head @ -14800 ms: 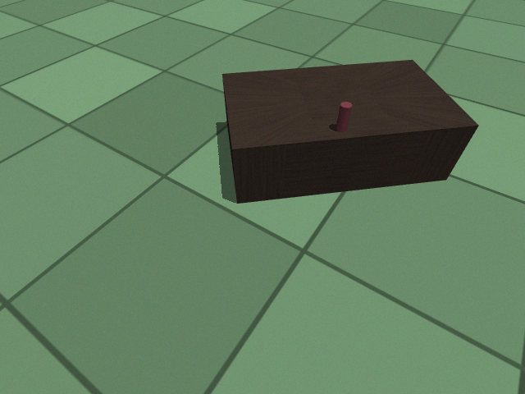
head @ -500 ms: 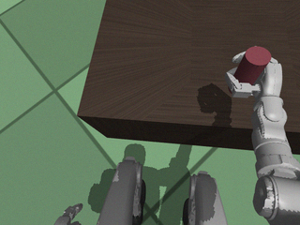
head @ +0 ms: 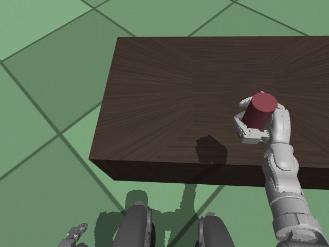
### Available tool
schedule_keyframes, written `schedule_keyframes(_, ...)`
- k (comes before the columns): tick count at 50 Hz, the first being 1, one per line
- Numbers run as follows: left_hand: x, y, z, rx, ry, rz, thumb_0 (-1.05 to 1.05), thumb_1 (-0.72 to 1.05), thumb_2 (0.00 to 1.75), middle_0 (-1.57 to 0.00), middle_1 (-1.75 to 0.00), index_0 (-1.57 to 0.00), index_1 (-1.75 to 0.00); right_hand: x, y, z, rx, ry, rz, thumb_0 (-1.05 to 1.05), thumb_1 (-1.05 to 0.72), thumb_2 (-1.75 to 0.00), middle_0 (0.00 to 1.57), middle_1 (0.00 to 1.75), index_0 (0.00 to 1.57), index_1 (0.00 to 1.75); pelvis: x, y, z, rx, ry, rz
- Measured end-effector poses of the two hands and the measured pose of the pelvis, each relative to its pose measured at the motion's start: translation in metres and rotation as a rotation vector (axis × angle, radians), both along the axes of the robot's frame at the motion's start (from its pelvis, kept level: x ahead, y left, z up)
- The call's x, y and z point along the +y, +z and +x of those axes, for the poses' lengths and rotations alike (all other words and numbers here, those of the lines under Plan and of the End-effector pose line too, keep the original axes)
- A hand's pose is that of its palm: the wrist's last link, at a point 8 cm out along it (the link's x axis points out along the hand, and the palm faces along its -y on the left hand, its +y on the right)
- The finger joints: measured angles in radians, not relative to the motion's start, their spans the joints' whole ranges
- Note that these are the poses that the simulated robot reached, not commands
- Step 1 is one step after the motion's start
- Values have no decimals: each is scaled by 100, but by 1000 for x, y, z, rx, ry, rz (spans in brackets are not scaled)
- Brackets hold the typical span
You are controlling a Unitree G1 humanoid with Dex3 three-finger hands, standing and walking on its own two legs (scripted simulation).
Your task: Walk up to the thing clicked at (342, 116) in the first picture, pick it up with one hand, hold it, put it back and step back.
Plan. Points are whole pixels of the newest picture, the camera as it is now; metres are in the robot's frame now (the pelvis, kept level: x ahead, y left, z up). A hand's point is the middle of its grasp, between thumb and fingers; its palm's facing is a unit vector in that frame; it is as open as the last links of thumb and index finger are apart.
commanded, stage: lift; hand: right
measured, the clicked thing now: (254, 119) +0.42 -0.17 +0.03
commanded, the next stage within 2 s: hold in 0.96 s
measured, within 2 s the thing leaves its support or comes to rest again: neither
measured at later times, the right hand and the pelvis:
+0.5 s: hand (264, 119) +0.39 -0.16 +0.09, palm faces +0.06 +1.00 -0.01, open 6.8 cm; pelvis +0.02 +0.00 +0.06, yaw +0 degrees
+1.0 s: hand (274, 116) +0.37 -0.16 +0.12, palm faces +0.06 +1.00 +0.00, open 6.8 cm; pelvis +0.04 +0.00 +0.09, yaw +0 degrees
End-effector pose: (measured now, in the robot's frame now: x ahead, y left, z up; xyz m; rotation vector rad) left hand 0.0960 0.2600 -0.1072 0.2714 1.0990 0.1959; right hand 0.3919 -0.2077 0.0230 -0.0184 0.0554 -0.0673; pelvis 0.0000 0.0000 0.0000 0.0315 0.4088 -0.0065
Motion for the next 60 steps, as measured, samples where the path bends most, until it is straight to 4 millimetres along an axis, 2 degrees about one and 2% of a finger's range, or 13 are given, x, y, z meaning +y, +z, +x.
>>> schedule_keyframes(10,-1,38,26,-71,-23,9,0,88,91,-20,-29,-18,-30,-5,34,-14,-3,-3,0,2,2,-114,93,108,93,108,0,32,12,-71,0,-2)
schedule_keyframes(19,-6,57,34,-91,-27,-6,0,88,91,-19,-29,-18,-30,-6,57,-24,-7,6,4,2,2,-114,93,108,92,108,-1,51,20,-120,2,-5)
schedule_keyframes(36,-18,80,45,-114,-25,-34,0,90,90,-19,-29,-18,-30,-8,84,-36,-16,3,11,2,1,-114,93,108,92,108,-2,76,32,-186,6,-5)
schedule_keyframes(60,-20,100,60,-158,-29,-39,1,90,90,-20,-30,-19,-31,-10,108,-47,-23,14,12,2,1,-113,93,109,92,109,-3,91,38,-245,5,-7)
